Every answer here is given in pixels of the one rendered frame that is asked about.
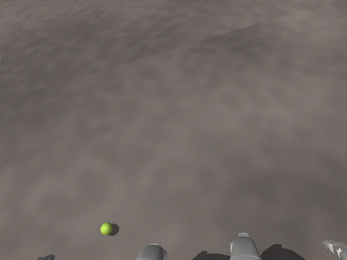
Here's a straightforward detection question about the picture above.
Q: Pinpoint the right robot hand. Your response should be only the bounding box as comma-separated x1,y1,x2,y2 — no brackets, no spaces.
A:
322,239,347,260

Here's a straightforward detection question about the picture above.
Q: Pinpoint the ball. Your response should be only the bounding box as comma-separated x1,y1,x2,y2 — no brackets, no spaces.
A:
100,222,113,235

